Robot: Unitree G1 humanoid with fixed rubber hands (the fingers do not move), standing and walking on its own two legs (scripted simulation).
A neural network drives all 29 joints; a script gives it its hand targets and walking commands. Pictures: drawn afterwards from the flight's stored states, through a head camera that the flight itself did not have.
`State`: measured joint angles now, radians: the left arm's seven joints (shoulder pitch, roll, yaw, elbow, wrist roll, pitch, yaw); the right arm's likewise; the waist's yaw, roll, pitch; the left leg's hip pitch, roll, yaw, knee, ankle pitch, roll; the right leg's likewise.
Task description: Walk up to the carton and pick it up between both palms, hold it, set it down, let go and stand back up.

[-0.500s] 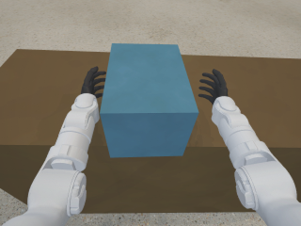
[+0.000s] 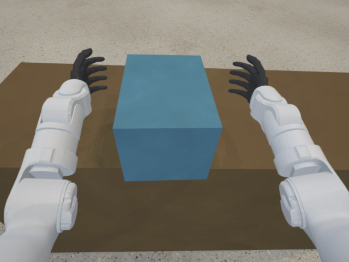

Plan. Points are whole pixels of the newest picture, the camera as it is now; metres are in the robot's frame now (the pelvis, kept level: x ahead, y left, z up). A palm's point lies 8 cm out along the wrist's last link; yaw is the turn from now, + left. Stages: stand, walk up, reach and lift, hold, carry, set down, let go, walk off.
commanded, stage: set down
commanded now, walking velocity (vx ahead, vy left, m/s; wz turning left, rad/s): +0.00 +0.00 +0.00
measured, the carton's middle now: (165, 114) +0.47 +0.02 +0.10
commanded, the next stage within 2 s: none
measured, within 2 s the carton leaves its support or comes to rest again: neither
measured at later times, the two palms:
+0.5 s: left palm (70, 85) +0.41 +0.21 +0.23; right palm (273, 92) +0.40 -0.20 +0.23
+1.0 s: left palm (72, 134) +0.34 +0.20 +0.17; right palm (280, 140) +0.33 -0.21 +0.16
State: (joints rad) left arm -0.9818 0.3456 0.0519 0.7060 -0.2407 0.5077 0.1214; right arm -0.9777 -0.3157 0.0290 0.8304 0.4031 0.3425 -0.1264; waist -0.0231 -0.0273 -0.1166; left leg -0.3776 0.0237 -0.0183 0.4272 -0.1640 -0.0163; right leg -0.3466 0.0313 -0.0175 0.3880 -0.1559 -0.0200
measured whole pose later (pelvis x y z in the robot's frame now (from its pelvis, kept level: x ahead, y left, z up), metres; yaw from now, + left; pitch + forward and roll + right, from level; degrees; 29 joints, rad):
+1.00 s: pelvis -0.02 +0.01 +0.00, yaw -2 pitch +0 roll +0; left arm -0.48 0.27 0.12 0.09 -0.24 0.72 0.14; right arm -0.48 -0.33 -0.05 0.31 0.40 0.46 -0.06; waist 0.00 -0.04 -0.04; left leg -0.22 0.01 0.03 0.35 -0.12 0.00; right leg -0.23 0.02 0.04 0.36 -0.13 -0.01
